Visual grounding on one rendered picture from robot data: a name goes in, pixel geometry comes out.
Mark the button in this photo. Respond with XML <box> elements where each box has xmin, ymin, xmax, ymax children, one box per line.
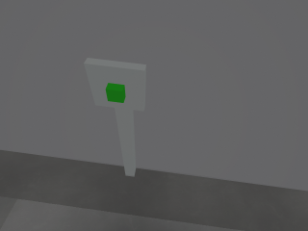
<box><xmin>106</xmin><ymin>83</ymin><xmax>126</xmax><ymax>103</ymax></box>

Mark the panel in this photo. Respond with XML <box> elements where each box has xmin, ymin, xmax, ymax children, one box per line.
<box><xmin>84</xmin><ymin>58</ymin><xmax>146</xmax><ymax>177</ymax></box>

